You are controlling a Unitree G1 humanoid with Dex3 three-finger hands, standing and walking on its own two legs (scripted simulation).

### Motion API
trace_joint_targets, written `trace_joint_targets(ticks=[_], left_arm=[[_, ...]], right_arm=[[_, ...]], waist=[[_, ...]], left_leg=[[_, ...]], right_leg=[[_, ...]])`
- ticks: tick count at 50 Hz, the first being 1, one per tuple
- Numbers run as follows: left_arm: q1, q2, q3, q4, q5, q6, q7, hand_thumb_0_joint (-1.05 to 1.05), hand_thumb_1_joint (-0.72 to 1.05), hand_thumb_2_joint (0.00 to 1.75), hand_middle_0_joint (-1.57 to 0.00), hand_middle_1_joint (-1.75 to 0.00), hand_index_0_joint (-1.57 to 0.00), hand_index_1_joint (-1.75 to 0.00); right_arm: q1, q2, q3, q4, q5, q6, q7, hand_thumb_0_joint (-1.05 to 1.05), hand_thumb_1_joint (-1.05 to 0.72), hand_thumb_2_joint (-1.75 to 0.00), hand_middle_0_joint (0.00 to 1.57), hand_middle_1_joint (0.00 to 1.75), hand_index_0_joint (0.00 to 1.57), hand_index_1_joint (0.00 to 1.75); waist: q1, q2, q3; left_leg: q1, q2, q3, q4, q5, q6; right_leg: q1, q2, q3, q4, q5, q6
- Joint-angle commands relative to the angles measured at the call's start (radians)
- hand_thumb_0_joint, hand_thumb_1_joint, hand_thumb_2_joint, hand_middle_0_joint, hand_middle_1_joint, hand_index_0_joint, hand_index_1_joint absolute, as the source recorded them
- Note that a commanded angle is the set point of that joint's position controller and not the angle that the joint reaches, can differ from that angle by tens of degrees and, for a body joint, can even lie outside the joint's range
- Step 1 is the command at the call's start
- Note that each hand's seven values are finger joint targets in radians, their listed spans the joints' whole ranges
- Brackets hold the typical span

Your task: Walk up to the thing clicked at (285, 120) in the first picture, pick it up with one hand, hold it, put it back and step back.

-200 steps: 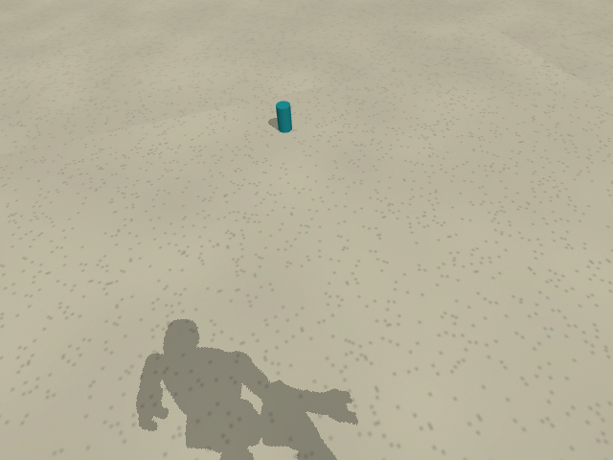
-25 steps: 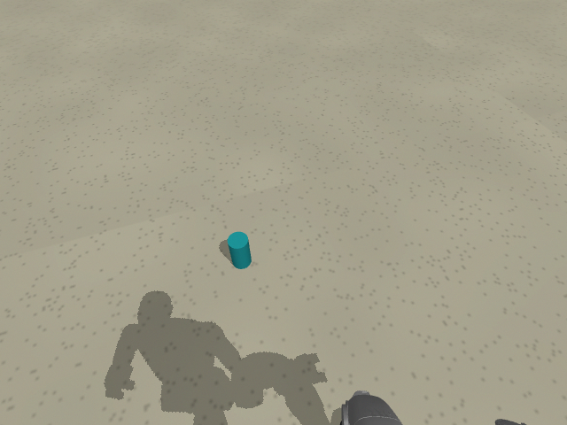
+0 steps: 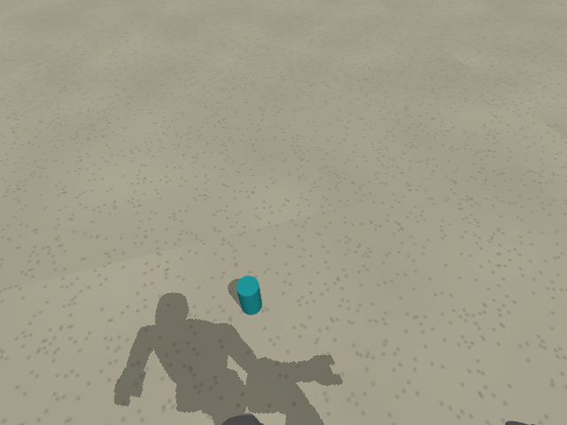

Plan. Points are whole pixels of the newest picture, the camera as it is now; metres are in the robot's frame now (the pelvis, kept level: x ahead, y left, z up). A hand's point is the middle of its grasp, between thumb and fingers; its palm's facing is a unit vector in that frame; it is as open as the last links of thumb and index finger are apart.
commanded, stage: walk up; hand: left
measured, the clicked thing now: (249, 295) +0.64 +0.19 -0.68
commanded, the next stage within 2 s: stand in 1.86 s
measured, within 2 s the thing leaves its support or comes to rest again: neither
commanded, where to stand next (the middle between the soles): +0.29 +0.00 m, yaw -2 degrees
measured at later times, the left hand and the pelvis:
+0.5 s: hand (150, 362) +0.24 +0.26 -0.12, palm faces -0.07 -0.89 -0.44, open 7.4 cm; pelvis +0.15 -0.01 +0.00, yaw -2 degrees
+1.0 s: hand (154, 354) +0.26 +0.27 -0.15, palm faces -0.03 -0.94 -0.34, open 7.4 cm; pelvis +0.19 +0.01 +0.01, yaw -1 degrees
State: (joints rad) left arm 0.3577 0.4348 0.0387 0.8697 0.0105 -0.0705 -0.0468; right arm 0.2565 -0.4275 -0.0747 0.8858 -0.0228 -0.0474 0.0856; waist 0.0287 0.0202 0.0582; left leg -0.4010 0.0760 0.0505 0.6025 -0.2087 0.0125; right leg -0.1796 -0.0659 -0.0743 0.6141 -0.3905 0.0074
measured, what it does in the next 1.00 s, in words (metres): walks ahead: right foot, then left foot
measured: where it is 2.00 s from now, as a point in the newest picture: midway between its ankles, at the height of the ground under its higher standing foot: outside the picture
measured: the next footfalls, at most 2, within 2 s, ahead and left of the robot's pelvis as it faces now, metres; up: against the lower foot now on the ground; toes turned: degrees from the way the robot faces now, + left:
right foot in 0.38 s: +0.25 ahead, -0.13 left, +0.00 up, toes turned -4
left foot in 0.68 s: +0.27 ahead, +0.15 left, +0.00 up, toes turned +1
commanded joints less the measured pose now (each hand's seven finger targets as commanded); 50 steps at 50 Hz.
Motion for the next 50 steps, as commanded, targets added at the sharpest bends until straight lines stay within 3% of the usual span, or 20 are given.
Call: trace_joint_targets(ticks=[1, 2, 3, 7, 11, 17, 18, 19, 20, 21, 26, 33, 34, 35, 36, 37, 41, 43, 45, 50], left_arm=[[-0.014, 0.111, 0.031, -0.107, -0.017, -0.020, 0.020, 0.00, 0.90, 0.90, -0.20, -0.30, -0.20, -0.30], [-0.042, 0.225, 0.058, -0.079, -0.007, -0.012, 0.041, 0.00, 0.90, 0.90, -0.20, -0.30, -0.20, -0.30], [-0.065, 0.245, 0.051, -0.071, -0.006, -0.013, 0.043, 0.00, 0.90, 0.90, -0.20, -0.30, -0.20, -0.30], [0.029, 0.210, 0.056, -0.001, -0.012, -0.009, 0.021, 0.00, 0.90, 0.90, -0.20, -0.30, -0.20, -0.30], [-0.037, 0.187, 0.058, -0.031, 0.000, -0.003, 0.001, 0.00, 0.90, 0.90, -0.20, -0.30, -0.20, -0.30], [-0.007, 0.169, 0.068, -0.007, 0.002, -0.028, 0.013, 0.00, 0.90, 0.90, -0.20, -0.30, -0.20, -0.30], [0.056, 0.188, 0.078, 0.016, 0.003, -0.036, 0.027, 0.00, 0.90, 0.90, -0.20, -0.30, -0.20, -0.30], [0.068, 0.238, 0.085, 0.017, 0.010, -0.041, 0.047, 0.00, 0.90, 0.90, -0.20, -0.30, -0.20, -0.30], [0.075, 0.317, 0.097, -0.013, 0.007, -0.046, 0.056, 0.00, 0.90, 0.90, -0.20, -0.30, -0.20, -0.30], [0.040, 0.336, 0.092, -0.021, -0.008, -0.035, 0.055, 0.00, 0.90, 0.90, -0.20, -0.30, -0.20, -0.30], [-0.066, 0.251, 0.061, -0.045, -0.005, -0.019, 0.069, 0.00, 0.90, 0.90, -0.20, -0.30, -0.20, -0.30], [-0.202, 0.208, 0.032, -0.046, -0.013, 0.018, 0.067, 0.00, 0.90, 0.90, -0.20, -0.30, -0.20, -0.30], [-0.191, 0.173, 0.021, -0.044, -0.018, 0.026, 0.066, 0.00, 0.90, 0.90, -0.20, -0.30, -0.20, -0.30], [-0.161, 0.119, 0.009, -0.037, -0.030, 0.035, 0.063, 0.00, 0.90, 0.90, -0.20, -0.30, -0.20, -0.30], [-0.144, 0.167, 0.023, 0.008, -0.034, 0.045, 0.074, 0.00, 0.90, 0.90, -0.20, -0.30, -0.20, -0.30], [-0.146, 0.175, 0.023, 0.038, -0.026, 0.047, 0.074, 0.00, 0.90, 0.90, -0.20, -0.30, -0.20, -0.30], [-0.190, 0.207, 0.022, 0.089, -0.012, 0.024, 0.064, 0.00, 0.90, 0.90, -0.20, -0.30, -0.20, -0.30], [-0.252, 0.201, 0.012, 0.093, -0.011, 0.025, 0.060, 0.00, 0.90, 0.90, -0.20, -0.30, -0.20, -0.30], [-0.254, 0.173, 0.004, 0.120, -0.017, 0.027, 0.058, 0.00, 0.90, 0.90, -0.20, -0.30, -0.20, -0.30], [-0.275, 0.168, -0.002, 0.173, -0.020, 0.023, 0.056, 0.00, 0.90, 0.90, -0.20, -0.30, -0.20, -0.30]], right_arm=[[0.223, -0.344, -0.101, -0.036, -0.011, -0.045, -0.040, 0.00, -0.90, -0.90, 0.20, 0.30, 0.20, 0.30], [0.193, -0.360, -0.103, -0.054, 0.022, -0.043, -0.039, 0.00, -0.90, -0.90, 0.20, 0.30, 0.20, 0.30], [0.142, -0.331, -0.095, -0.063, 0.025, -0.039, -0.045, 0.00, -0.90, -0.90, 0.20, 0.30, 0.20, 0.30], [0.049, -0.249, -0.055, -0.083, 0.017, -0.046, -0.054, 0.00, -0.90, -0.90, 0.20, 0.30, 0.20, 0.30], [0.066, -0.264, -0.059, -0.100, 0.012, -0.043, -0.048, 0.00, -0.90, -0.90, 0.20, 0.30, 0.20, 0.30], [0.029, -0.239, -0.045, -0.130, 0.016, -0.018, -0.041, 0.00, -0.90, -0.90, 0.20, 0.30, 0.20, 0.30], [0.039, -0.190, -0.027, -0.135, 0.019, -0.013, -0.044, 0.00, -0.90, -0.90, 0.20, 0.30, 0.20, 0.30], [0.047, -0.120, 0.000, -0.131, 0.026, -0.008, -0.055, 0.00, -0.90, -0.90, 0.20, 0.30, 0.20, 0.30], [0.088, -0.072, 0.020, -0.143, 0.026, 0.001, -0.059, 0.00, -0.90, -0.90, 0.20, 0.30, 0.20, 0.30], [0.059, -0.182, -0.016, -0.120, 0.016, 0.018, -0.077, 0.00, -0.90, -0.90, 0.20, 0.30, 0.20, 0.30], [0.102, -0.178, -0.025, -0.040, 0.019, 0.029, -0.077, 0.00, -0.90, -0.90, 0.20, 0.30, 0.20, 0.30], [0.060, -0.152, -0.023, 0.029, 0.018, 0.024, -0.086, 0.00, -0.90, -0.90, 0.20, 0.30, 0.20, 0.30], [0.048, -0.188, -0.029, 0.030, 0.010, 0.015, -0.091, 0.00, -0.90, -0.90, 0.20, 0.30, 0.20, 0.30], [-0.017, -0.246, -0.032, 0.009, 0.002, 0.005, -0.093, 0.00, -0.90, -0.90, 0.20, 0.30, 0.20, 0.30], [-0.100, -0.287, -0.031, -0.003, 0.022, 0.007, -0.088, 0.00, -0.90, -0.90, 0.20, 0.30, 0.20, 0.30], [-0.150, -0.247, -0.020, 0.002, 0.022, 0.010, -0.085, 0.00, -0.90, -0.90, 0.20, 0.30, 0.20, 0.30], [-0.184, -0.167, 0.018, 0.044, 0.032, 0.027, -0.081, 0.00, -0.90, -0.90, 0.20, 0.30, 0.20, 0.30], [-0.160, -0.174, 0.017, 0.079, 0.026, 0.028, -0.079, 0.00, -0.90, -0.90, 0.20, 0.30, 0.20, 0.30], [-0.193, -0.181, 0.020, 0.096, 0.026, 0.024, -0.077, 0.00, -0.90, -0.90, 0.20, 0.30, 0.20, 0.30], [-0.242, -0.163, 0.033, 0.129, 0.032, 0.022, -0.079, 0.00, -0.90, -0.90, 0.20, 0.30, 0.20, 0.30]], waist=[[-0.128, 0.354, -0.077], [-0.122, 0.193, -0.045], [-0.094, 0.085, 0.009], [-0.029, 0.146, 0.010], [-0.057, 0.159, 0.008], [-0.008, 0.078, -0.034], [0.025, -0.001, -0.073], [0.047, -0.162, -0.083], [0.026, -0.308, -0.101], [0.029, -0.191, -0.057], [-0.023, -0.183, -0.062], [-0.066, -0.167, -0.109], [-0.065, -0.085, -0.109], [-0.021, 0.086, -0.109], [-0.008, 0.153, -0.088], [0.009, 0.098, -0.073], [-0.008, 0.047, -0.050], [-0.038, 0.046, -0.073], [-0.017, 0.067, -0.092], [-0.017, 0.027, -0.094]], left_leg=[[0.502, 0.290, -0.623, -0.357, -0.444, 0.168], [0.404, 0.378, -0.747, -0.390, -0.460, 0.271], [0.314, 0.354, -0.631, -0.364, -0.362, 0.272], [0.175, 0.196, -0.249, -0.327, -0.081, 0.202], [0.194, 0.200, -0.212, -0.342, -0.144, 0.238], [0.081, 0.139, -0.101, -0.133, -0.032, 0.168], [0.026, 0.107, -0.076, -0.003, -0.007, 0.135], [-0.062, 0.024, 0.014, 0.215, -0.015, 0.081], [-0.208, -0.078, 0.016, 0.409, -0.312, 0.018], [-0.200, -0.049, -0.072, 0.475, -0.388, 0.020], [-0.086, -0.007, -0.086, 0.385, -0.253, 0.008], [0.227, -0.055, -0.010, -0.026, 0.027, 0.011], [0.249, 0.005, -0.100, -0.099, 0.067, 0.033], [0.202, 0.170, -0.357, -0.191, 0.079, 0.083], [0.079, 0.251, -0.430, -0.212, 0.021, 0.185], [0.016, 0.223, -0.385, -0.193, 0.017, 0.187], [0.041, 0.038, -0.167, -0.090, -0.060, 0.028], [0.135, 0.045, -0.175, -0.134, -0.117, 0.036], [0.133, 0.078, -0.208, -0.181, -0.078, 0.049], [0.175, 0.062, -0.162, -0.190, 0.050, 0.033]], right_leg=[[-0.588, 0.096, 0.000, 0.492, -0.100, -0.052], [-0.570, 0.051, 0.116, 0.568, -0.171, -0.063], [-0.562, 0.015, 0.159, 0.594, -0.112, -0.062], [-0.371, -0.040, 0.102, 0.392, 0.022, -0.032], [-0.351, -0.038, 0.057, 0.219, 0.054, -0.013], [-0.035, 0.056, -0.021, -0.069, 0.214, -0.024], [0.097, 0.058, 0.021, -0.095, 0.213, -0.034], [0.155, -0.054, 0.181, -0.191, 0.201, -0.071], [0.195, -0.331, 0.615, -0.317, 0.197, -0.181], [0.104, -0.382, 0.674, -0.302, 0.223, -0.293], [-0.022, -0.211, 0.281, -0.196, 0.466, -0.228], [-0.233, -0.155, 0.169, -0.004, 0.377, -0.151], [-0.274, -0.124, 0.154, 0.044, 0.297, -0.107], [-0.288, -0.020, 0.094, 0.132, 0.136, -0.039], [-0.184, 0.035, 0.057, 0.177, -0.102, -0.029], [-0.108, 0.023, 0.074, 0.151, -0.085, -0.029], [-0.106, -0.077, 0.214, -0.133, 0.122, -0.070], [-0.143, -0.074, 0.187, -0.127, 0.121, -0.065], [-0.088, -0.027, 0.126, -0.111, 0.150, -0.042], [-0.038, -0.052, 0.140, -0.183, 0.256, -0.036]])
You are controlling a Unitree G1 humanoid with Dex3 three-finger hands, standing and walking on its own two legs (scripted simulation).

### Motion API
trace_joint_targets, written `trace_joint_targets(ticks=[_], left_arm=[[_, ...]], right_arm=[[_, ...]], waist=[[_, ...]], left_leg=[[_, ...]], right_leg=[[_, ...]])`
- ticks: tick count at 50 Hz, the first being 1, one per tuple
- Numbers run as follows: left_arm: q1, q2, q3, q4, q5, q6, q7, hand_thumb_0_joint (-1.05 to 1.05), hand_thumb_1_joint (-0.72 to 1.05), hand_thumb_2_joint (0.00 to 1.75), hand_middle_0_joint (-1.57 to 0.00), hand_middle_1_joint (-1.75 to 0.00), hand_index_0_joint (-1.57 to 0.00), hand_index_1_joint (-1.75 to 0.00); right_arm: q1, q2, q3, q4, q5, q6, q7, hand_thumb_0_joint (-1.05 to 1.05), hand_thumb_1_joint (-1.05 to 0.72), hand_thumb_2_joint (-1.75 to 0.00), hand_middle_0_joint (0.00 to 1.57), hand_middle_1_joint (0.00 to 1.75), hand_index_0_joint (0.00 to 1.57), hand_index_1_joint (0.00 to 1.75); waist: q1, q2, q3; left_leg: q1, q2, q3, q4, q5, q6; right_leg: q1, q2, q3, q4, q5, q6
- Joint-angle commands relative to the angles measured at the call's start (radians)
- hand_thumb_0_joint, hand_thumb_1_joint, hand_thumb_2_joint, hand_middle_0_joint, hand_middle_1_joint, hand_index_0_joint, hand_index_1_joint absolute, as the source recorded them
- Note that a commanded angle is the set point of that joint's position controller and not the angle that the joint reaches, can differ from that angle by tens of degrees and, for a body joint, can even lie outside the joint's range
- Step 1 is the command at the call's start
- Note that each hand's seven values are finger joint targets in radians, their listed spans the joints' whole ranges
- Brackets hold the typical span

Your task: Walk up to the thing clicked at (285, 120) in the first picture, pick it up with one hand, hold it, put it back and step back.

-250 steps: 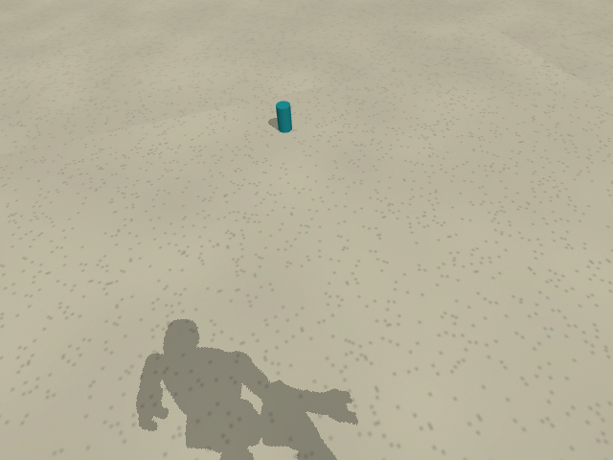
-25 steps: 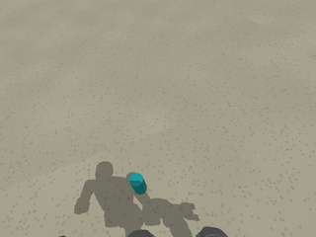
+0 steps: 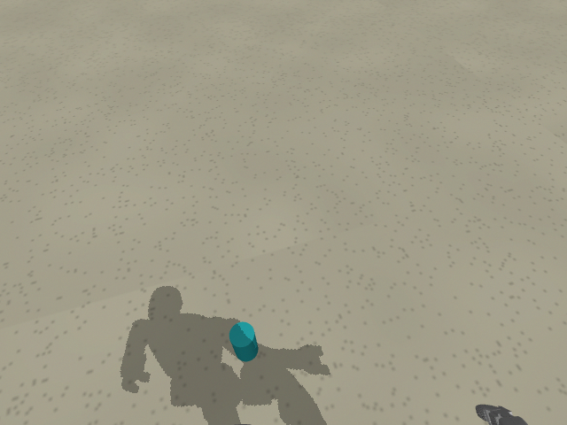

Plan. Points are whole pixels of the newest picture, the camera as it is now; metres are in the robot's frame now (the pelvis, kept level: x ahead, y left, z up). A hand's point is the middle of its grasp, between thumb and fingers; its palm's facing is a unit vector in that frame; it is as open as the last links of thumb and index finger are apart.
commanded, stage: walk up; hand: left
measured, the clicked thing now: (244, 342) +0.45 +0.18 -0.69
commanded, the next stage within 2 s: stand in 0.86 s
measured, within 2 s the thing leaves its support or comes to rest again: neither
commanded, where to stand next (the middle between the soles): +0.11 -0.01 m, yaw -1 degrees
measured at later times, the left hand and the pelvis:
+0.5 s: hand out of the picture +0.09 +0.26 -0.14, palm faces -0.01 -0.94 -0.34, open 7.4 cm; pelvis +0.01 +0.00 +0.02, yaw +0 degrees
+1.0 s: hand out of the picture +0.10 +0.25 -0.14, palm faces -0.02 -0.94 -0.34, open 7.4 cm; pelvis +0.02 -0.01 +0.02, yaw +0 degrees
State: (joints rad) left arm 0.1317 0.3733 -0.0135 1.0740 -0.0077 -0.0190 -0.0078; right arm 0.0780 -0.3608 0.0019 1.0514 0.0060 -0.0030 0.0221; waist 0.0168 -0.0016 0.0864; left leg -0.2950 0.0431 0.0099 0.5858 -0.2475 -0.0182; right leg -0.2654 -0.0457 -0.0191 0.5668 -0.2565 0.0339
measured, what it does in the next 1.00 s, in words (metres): stands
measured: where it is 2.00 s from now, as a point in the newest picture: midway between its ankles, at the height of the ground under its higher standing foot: outside the picture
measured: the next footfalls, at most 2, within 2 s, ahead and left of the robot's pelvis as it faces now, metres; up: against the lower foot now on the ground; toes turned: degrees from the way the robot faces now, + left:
none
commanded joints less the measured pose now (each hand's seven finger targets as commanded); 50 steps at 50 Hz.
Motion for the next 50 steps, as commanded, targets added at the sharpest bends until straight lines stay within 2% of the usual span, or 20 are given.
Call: trace_joint_targets(ticks=[1, 3, 6, 15, 18, 23, 27, 28, 37, 42, 43, 44, 47, 50], left_arm=[[-0.057, 0.225, 0.049, -0.023, -0.002, -0.028, 0.017, 0.00, 0.90, 0.90, -0.20, -0.30, -0.20, -0.30], [-0.056, 0.219, 0.046, -0.003, -0.001, -0.028, 0.016, 0.00, 0.90, 0.90, -0.20, -0.30, -0.20, -0.30], [-0.090, 0.218, 0.048, 0.007, 0.003, -0.029, 0.014, 0.00, 0.90, 0.90, -0.20, -0.30, -0.20, -0.30], [-0.112, 0.205, 0.050, 0.034, 0.009, -0.021, 0.011, 0.00, 0.90, 0.90, -0.20, -0.30, -0.20, -0.30], [-0.110, 0.204, 0.053, 0.037, 0.011, -0.018, 0.010, 0.00, 0.90, 0.90, -0.20, -0.30, -0.20, -0.30], [-0.095, 0.196, 0.055, 0.036, 0.012, -0.015, 0.008, 0.00, 0.90, 0.90, -0.20, -0.30, -0.20, -0.30], [-0.101, 0.200, 0.060, 0.027, 0.014, -0.016, 0.008, 0.00, 0.90, 0.90, -0.20, -0.30, -0.20, -0.30], [-0.100, 0.196, 0.060, 0.031, 0.013, -0.016, 0.009, 0.00, 0.90, 0.90, -0.20, -0.30, -0.20, -0.30], [-0.097, 0.193, 0.064, 0.025, 0.016, -0.015, 0.010, 0.00, 0.90, 0.90, -0.20, -0.30, -0.20, -0.30], [-0.106, 0.187, 0.063, 0.028, 0.013, -0.015, 0.012, 0.00, 0.90, 0.90, -0.20, -0.30, -0.20, -0.30], [-0.092, 0.200, 0.061, 0.024, 0.018, -0.012, 0.012, 0.00, 0.90, 0.90, -0.20, -0.30, -0.20, -0.30], [-0.095, 0.194, 0.061, 0.024, 0.020, -0.011, 0.013, 0.00, 0.90, 0.90, -0.20, -0.30, -0.20, -0.30], [-0.090, 0.195, 0.060, 0.017, 0.020, -0.009, 0.012, 0.00, 0.90, 0.90, -0.20, -0.30, -0.20, -0.30], [-0.092, 0.198, 0.062, 0.016, 0.020, -0.012, 0.011, 0.00, 0.90, 0.90, -0.20, -0.30, -0.20, -0.30]], right_arm=[[-0.071, -0.227, -0.044, -0.029, 0.003, -0.021, -0.015, 0.00, -0.90, -0.90, 0.20, 0.30, 0.20, 0.30], [-0.089, -0.223, -0.044, -0.015, 0.004, -0.019, -0.014, 0.00, -0.90, -0.90, 0.20, 0.30, 0.20, 0.30], [-0.080, -0.217, -0.044, 0.009, 0.002, -0.016, -0.013, 0.00, -0.90, -0.90, 0.20, 0.30, 0.20, 0.30], [-0.100, -0.206, -0.043, 0.050, -0.003, -0.012, -0.010, 0.00, -0.90, -0.90, 0.20, 0.30, 0.20, 0.30], [-0.102, -0.208, -0.044, 0.053, -0.006, -0.014, -0.010, 0.00, -0.90, -0.90, 0.20, 0.30, 0.20, 0.30], [-0.099, -0.215, -0.046, 0.052, -0.009, -0.017, -0.012, 0.00, -0.90, -0.90, 0.20, 0.30, 0.20, 0.30], [-0.078, -0.210, -0.046, 0.049, -0.010, -0.017, -0.011, 0.00, -0.90, -0.90, 0.20, 0.30, 0.20, 0.30], [-0.076, -0.206, -0.046, 0.051, -0.008, -0.018, -0.011, 0.00, -0.90, -0.90, 0.20, 0.30, 0.20, 0.30], [-0.057, -0.206, -0.049, 0.046, -0.009, -0.015, -0.013, 0.00, -0.90, -0.90, 0.20, 0.30, 0.20, 0.30], [-0.045, -0.200, -0.050, 0.049, -0.008, -0.013, -0.014, 0.00, -0.90, -0.90, 0.20, 0.30, 0.20, 0.30], [-0.047, -0.191, -0.049, 0.040, -0.017, -0.015, -0.017, 0.00, -0.90, -0.90, 0.20, 0.30, 0.20, 0.30], [-0.039, -0.202, -0.053, 0.042, -0.019, -0.016, -0.019, 0.00, -0.90, -0.90, 0.20, 0.30, 0.20, 0.30], [-0.041, -0.211, -0.055, 0.040, -0.020, -0.017, -0.020, 0.00, -0.90, -0.90, 0.20, 0.30, 0.20, 0.30], [-0.042, -0.203, -0.054, 0.035, -0.019, -0.019, -0.020, 0.00, -0.90, -0.90, 0.20, 0.30, 0.20, 0.30]], waist=[[-0.007, 0.048, -0.122], [-0.003, 0.041, -0.129], [-0.015, 0.007, -0.148], [-0.011, -0.013, -0.121], [-0.008, -0.001, -0.110], [-0.004, 0.023, -0.113], [-0.010, 0.015, -0.118], [-0.010, 0.018, -0.125], [-0.014, 0.009, -0.125], [-0.020, 0.006, -0.116], [-0.025, -0.030, -0.113], [-0.027, -0.021, -0.106], [-0.027, 0.021, -0.104], [-0.026, 0.011, -0.127]], left_leg=[[0.075, 0.095, -0.122, -0.184, 0.088, 0.062], [0.110, 0.092, -0.114, -0.192, 0.087, 0.061], [0.140, 0.084, -0.093, -0.204, 0.117, 0.052], [0.161, 0.081, -0.089, -0.278, 0.076, 0.036], [0.139, 0.086, -0.099, -0.302, 0.044, 0.035], [0.117, 0.090, -0.111, -0.328, 0.024, 0.036], [0.125, 0.087, -0.104, -0.320, 0.035, 0.034], [0.129, 0.091, -0.107, -0.316, 0.067, 0.034], [0.135, 0.088, -0.099, -0.308, 0.077, 0.037], [0.143, 0.083, -0.095, -0.299, 0.127, 0.031], [0.146, 0.089, -0.095, -0.319, 0.093, 0.024], [0.145, 0.087, -0.096, -0.320, 0.076, 0.023], [0.126, 0.088, -0.099, -0.328, 0.026, 0.024], [0.140, 0.090, -0.095, -0.320, 0.081, 0.027]], right_leg=[[0.051, -0.075, 0.082, -0.149, 0.122, -0.060], [0.048, -0.080, 0.086, -0.179, 0.115, -0.058], [0.072, -0.094, 0.093, -0.211, 0.135, -0.056], [0.087, -0.099, 0.090, -0.296, 0.079, -0.046], [0.095, -0.091, 0.081, -0.295, 0.058, -0.045], [0.130, -0.085, 0.069, -0.289, 0.081, -0.043], [0.130, -0.092, 0.075, -0.292, 0.087, -0.043], [0.137, -0.088, 0.072, -0.289, 0.092, -0.044], [0.134, -0.090, 0.070, -0.291, 0.104, -0.041], [0.130, -0.088, 0.069, -0.292, 0.127, -0.039], [0.111, -0.090, 0.067, -0.301, 0.059, -0.039], [0.106, -0.086, 0.067, -0.302, 0.033, -0.038], [0.114, -0.089, 0.071, -0.298, 0.033, -0.040], [0.130, -0.096, 0.072, -0.294, 0.079, -0.041]])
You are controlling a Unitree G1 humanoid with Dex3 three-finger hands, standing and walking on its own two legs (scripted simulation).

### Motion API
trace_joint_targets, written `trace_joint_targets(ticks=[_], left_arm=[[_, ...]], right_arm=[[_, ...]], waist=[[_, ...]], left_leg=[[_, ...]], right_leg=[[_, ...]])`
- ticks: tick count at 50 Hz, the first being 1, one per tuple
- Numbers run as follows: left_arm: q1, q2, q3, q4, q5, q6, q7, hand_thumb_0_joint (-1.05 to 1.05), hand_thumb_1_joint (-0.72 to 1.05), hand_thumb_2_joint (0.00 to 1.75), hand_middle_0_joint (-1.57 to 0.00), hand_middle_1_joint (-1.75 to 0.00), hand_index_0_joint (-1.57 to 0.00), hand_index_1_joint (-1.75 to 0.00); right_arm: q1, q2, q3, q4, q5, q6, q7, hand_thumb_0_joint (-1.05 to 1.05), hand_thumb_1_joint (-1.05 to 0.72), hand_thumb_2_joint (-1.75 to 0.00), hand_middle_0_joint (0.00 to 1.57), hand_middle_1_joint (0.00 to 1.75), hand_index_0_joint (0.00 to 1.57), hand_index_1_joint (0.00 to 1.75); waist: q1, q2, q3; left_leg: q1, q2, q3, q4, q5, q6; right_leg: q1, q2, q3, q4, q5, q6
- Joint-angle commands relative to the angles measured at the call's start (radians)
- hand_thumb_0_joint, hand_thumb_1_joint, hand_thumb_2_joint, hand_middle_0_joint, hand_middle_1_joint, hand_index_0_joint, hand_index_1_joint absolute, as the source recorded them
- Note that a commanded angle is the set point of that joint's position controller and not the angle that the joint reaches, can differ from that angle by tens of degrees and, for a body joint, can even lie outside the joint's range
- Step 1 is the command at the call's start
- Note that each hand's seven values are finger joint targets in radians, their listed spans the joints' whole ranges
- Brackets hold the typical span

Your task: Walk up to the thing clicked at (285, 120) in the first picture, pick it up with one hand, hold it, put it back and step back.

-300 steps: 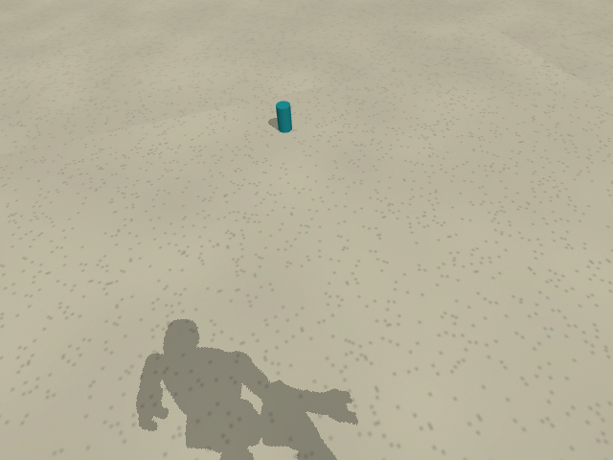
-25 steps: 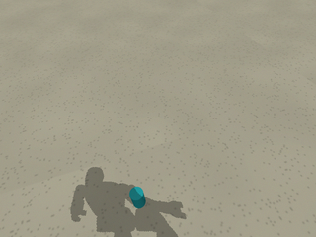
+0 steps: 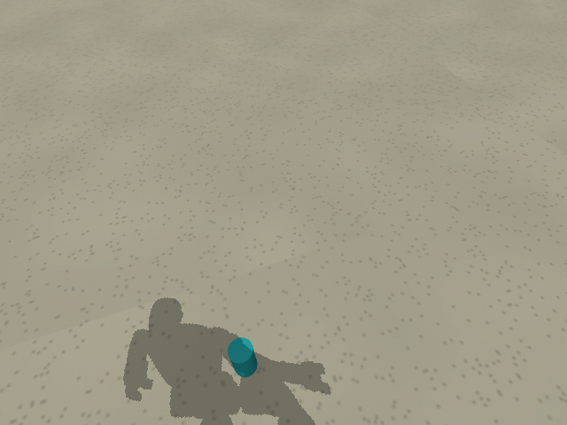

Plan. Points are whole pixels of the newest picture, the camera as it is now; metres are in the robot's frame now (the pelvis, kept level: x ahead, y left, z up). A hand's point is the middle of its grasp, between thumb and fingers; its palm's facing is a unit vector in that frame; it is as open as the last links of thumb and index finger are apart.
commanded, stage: stand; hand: left
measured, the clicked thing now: (243, 357) +0.44 +0.18 -0.70
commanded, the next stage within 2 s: none
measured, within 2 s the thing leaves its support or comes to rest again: neither
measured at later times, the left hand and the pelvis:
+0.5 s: hand out of the picture +0.10 +0.24 -0.15, palm faces -0.02 -0.94 -0.34, open 7.4 cm; pelvis +0.02 -0.01 +0.00, yaw +0 degrees
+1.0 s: hand out of the picture +0.10 +0.24 -0.15, palm faces -0.03 -0.94 -0.34, open 7.4 cm; pelvis +0.02 -0.01 +0.00, yaw +0 degrees
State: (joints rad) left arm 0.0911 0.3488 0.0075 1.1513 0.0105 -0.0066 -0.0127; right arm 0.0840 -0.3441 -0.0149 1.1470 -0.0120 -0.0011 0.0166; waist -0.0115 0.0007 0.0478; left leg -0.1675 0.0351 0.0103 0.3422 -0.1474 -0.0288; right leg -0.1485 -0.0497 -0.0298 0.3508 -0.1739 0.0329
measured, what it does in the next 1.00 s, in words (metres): stands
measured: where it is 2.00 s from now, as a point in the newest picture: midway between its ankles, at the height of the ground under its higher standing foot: outside the picture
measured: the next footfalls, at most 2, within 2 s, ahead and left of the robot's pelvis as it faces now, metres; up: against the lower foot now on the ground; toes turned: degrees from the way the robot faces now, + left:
none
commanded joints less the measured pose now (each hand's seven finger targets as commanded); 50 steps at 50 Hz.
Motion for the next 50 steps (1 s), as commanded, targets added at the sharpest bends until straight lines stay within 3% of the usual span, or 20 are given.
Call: trace_joint_targets(ticks=[1, 4, 9, 17, 22, 27, 36, 45, 50], left_arm=[[-0.048, 0.224, 0.039, -0.063, 0.002, -0.026, 0.017, 0.00, 0.90, 0.90, -0.20, -0.30, -0.20, -0.30], [-0.045, 0.219, 0.038, -0.065, -0.002, -0.027, 0.015, 0.00, 0.90, 0.90, -0.20, -0.30, -0.20, -0.30], [-0.043, 0.219, 0.039, -0.063, -0.002, -0.024, 0.016, 0.00, 0.90, 0.90, -0.20, -0.30, -0.20, -0.30], [-0.040, 0.223, 0.041, -0.064, -0.006, -0.024, 0.017, 0.00, 0.90, 0.90, -0.20, -0.30, -0.20, -0.30], [-0.046, 0.221, 0.040, -0.064, -0.002, -0.020, 0.018, 0.00, 0.90, 0.90, -0.20, -0.30, -0.20, -0.30], [-0.046, 0.225, 0.042, -0.068, -0.003, -0.025, 0.019, 0.00, 0.90, 0.90, -0.20, -0.30, -0.20, -0.30], [-0.045, 0.222, 0.041, -0.074, -0.002, -0.021, 0.019, 0.00, 0.90, 0.90, -0.20, -0.30, -0.20, -0.30], [-0.042, 0.228, 0.042, -0.073, -0.002, -0.019, 0.017, 0.00, 0.90, 0.90, -0.20, -0.30, -0.20, -0.30], [-0.030, 0.221, 0.038, -0.075, -0.002, -0.022, 0.018, 0.00, 0.90, 0.90, -0.20, -0.30, -0.20, -0.30]], right_arm=[[-0.051, -0.213, -0.036, -0.060, 0.000, -0.022, -0.014, 0.00, -0.90, -0.90, 0.20, 0.30, 0.20, 0.30], [-0.047, -0.220, -0.034, -0.058, 0.001, -0.028, -0.016, 0.00, -0.90, -0.90, 0.20, 0.30, 0.20, 0.30], [-0.049, -0.219, -0.031, -0.057, 0.004, -0.028, -0.018, 0.00, -0.90, -0.90, 0.20, 0.30, 0.20, 0.30], [-0.050, -0.219, -0.029, -0.056, 0.005, -0.029, -0.021, 0.00, -0.90, -0.90, 0.20, 0.30, 0.20, 0.30], [-0.057, -0.217, -0.027, -0.058, 0.004, -0.023, -0.020, 0.00, -0.90, -0.90, 0.20, 0.30, 0.20, 0.30], [-0.049, -0.218, -0.029, -0.058, 0.004, -0.024, -0.019, 0.00, -0.90, -0.90, 0.20, 0.30, 0.20, 0.30], [-0.050, -0.218, -0.028, -0.064, 0.004, -0.024, -0.021, 0.00, -0.90, -0.90, 0.20, 0.30, 0.20, 0.30], [-0.039, -0.221, -0.024, -0.064, 0.002, -0.023, -0.021, 0.00, -0.90, -0.90, 0.20, 0.30, 0.20, 0.30], [-0.033, -0.229, -0.025, -0.063, 0.004, -0.025, -0.021, 0.00, -0.90, -0.90, 0.20, 0.30, 0.20, 0.30]], waist=[[0.005, -0.004, -0.077], [0.004, 0.018, -0.099], [0.006, 0.003, -0.098], [0.008, -0.002, -0.119], [0.005, -0.004, -0.078], [0.004, -0.003, -0.103], [0.008, 0.003, -0.103], [0.010, 0.002, -0.078], [0.010, 0.001, -0.087]], left_leg=[[0.016, 0.098, -0.097, -0.076, 0.023, 0.034], [0.044, 0.102, -0.086, -0.060, 0.101, 0.033], [0.049, 0.106, -0.085, -0.063, 0.115, 0.032], [0.090, 0.112, -0.072, -0.048, 0.222, 0.030], [0.057, 0.103, -0.073, -0.066, 0.116, 0.023], [0.087, 0.108, -0.069, -0.050, 0.163, 0.025], [0.080, 0.112, -0.070, -0.054, 0.163, 0.027], [0.059, 0.105, -0.072, -0.070, 0.091, 0.029], [0.081, 0.108, -0.071, -0.058, 0.149, 0.028]], right_leg=[[0.008, -0.089, 0.077, -0.076, 0.001, -0.039], [0.026, -0.093, 0.078, -0.067, 0.075, -0.041], [0.041, -0.094, 0.073, -0.066, 0.089, -0.039], [0.066, -0.098, 0.071, -0.057, 0.200, -0.043], [0.045, -0.091, 0.068, -0.083, 0.103, -0.040], [0.063, -0.096, 0.073, -0.081, 0.155, -0.042], [0.069, -0.093, 0.068, -0.076, 0.145, -0.048], [0.049, -0.090, 0.072, -0.087, 0.071, -0.046], [0.048, -0.090, 0.071, -0.081, 0.131, -0.047]])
